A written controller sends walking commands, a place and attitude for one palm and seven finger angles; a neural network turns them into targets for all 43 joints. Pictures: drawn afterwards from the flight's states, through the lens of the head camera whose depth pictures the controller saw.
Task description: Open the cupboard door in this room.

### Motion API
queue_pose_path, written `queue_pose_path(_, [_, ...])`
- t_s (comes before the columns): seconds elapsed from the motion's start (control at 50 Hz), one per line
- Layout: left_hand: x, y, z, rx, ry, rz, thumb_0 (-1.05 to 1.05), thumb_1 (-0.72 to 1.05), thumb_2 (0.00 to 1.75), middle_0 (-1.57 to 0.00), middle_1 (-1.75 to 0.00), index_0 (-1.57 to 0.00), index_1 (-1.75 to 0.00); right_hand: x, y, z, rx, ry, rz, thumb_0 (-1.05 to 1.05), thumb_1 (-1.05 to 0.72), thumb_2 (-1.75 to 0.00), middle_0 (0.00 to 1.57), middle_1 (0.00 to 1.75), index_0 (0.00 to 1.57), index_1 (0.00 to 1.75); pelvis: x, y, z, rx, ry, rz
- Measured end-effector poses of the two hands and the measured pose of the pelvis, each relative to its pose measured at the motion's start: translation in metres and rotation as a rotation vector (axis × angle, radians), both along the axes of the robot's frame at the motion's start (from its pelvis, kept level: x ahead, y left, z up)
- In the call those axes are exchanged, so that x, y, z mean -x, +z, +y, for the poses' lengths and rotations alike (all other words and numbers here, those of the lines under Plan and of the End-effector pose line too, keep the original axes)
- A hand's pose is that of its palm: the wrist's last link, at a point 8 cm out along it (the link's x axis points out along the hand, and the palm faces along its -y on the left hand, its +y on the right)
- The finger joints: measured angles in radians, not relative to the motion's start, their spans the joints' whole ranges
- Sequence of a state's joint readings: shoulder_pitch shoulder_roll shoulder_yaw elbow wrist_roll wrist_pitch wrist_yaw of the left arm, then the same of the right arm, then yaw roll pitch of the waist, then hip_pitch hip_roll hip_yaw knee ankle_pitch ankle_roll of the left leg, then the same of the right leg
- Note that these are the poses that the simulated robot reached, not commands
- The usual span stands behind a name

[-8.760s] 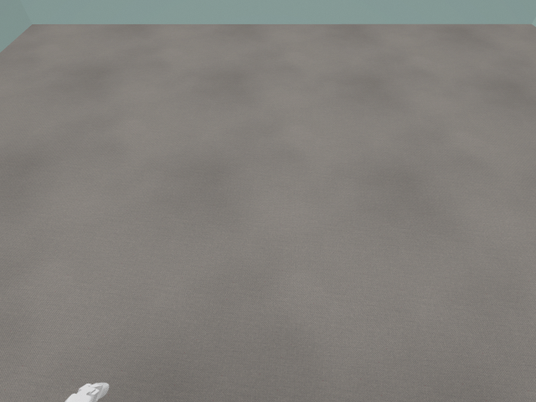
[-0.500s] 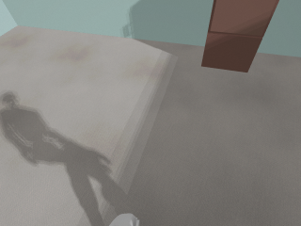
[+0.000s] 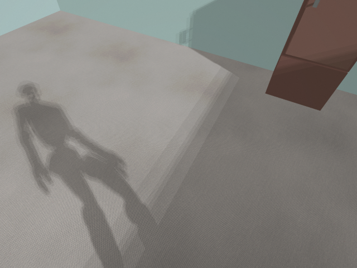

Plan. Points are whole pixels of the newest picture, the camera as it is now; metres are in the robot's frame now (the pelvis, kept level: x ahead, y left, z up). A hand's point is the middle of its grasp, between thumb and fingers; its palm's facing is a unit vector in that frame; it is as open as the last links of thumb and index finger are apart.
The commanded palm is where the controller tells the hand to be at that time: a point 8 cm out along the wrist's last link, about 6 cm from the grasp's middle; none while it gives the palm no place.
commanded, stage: stand and wait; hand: left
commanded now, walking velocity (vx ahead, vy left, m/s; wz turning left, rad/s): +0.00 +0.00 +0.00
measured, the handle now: out of the picture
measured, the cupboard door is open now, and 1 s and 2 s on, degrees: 0 0 0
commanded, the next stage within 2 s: turn or walk to find it in 0.66 s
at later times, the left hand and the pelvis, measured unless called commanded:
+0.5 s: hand out of the picture +0.01 +0.16 -0.17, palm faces +0.01 -0.98 -0.19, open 7.4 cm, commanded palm none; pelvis +0.00 -0.02 +0.01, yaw -1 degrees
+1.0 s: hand out of the picture -0.03 +0.15 -0.17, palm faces +0.06 -0.98 -0.17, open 7.4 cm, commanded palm none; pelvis -0.01 -0.01 +0.00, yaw +1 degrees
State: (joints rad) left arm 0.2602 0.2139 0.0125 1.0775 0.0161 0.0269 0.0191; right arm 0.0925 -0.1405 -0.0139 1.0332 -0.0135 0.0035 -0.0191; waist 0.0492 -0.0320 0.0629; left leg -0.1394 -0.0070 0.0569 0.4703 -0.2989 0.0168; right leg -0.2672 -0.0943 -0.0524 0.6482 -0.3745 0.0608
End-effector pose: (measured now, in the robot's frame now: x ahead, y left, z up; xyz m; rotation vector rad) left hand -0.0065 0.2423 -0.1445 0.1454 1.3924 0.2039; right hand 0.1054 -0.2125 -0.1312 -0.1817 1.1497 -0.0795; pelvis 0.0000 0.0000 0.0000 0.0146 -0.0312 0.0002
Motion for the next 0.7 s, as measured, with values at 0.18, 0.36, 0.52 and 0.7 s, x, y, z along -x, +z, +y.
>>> queue_pose_path(0.18, [-0.023, 0.006, -0.026, 0.013, -0.055, -0.053, 0.01, 0.92, 0.89, -0.2, -0.3, -0.2, -0.3, 0.058, -0.011, -0.031, 0.016, -0.098, 0.109, -0.02, -0.92, -0.9, 0.2, 0.3, 0.2, 0.3, -0.003, 0.002, -0.009, 0.005, -0.006, 0.0])
queue_pose_path(0.36, [-0.026, 0.006, -0.03, 0.025, -0.056, -0.041, 0.01, 0.92, 0.89, -0.2, -0.3, -0.2, -0.3, 0.138, -0.006, -0.037, 0.038, -0.134, 0.319, 0.0, -0.91, -0.9, 0.2, 0.3, 0.2, 0.3, -0.002, 0.006, -0.015, 0.013, -0.006, 0.005])
queue_pose_path(0.52, [-0.013, 0.005, -0.034, 0.032, -0.053, -0.005, 0.01, 0.91, 0.89, -0.2, -0.3, -0.2, -0.3, 0.161, -0.008, -0.02, -0.001, -0.154, 0.365, 0.0, -0.91, -0.9, 0.2, 0.3, 0.2, 0.3, 0.0, 0.007, -0.015, 0.015, -0.01, 0.002])
queue_pose_path(0.7, [0.005, 0.003, -0.041, 0.05, -0.04, 0.021, 0.01, 0.91, 0.9, -0.2, -0.3, -0.2, -0.3, 0.14, -0.012, -0.006, -0.032, -0.145, 0.292, 0.0, -0.9, -0.9, 0.2, 0.3, 0.2, 0.3, 0.004, 0.007, -0.013, 0.015, -0.016, 0.001])
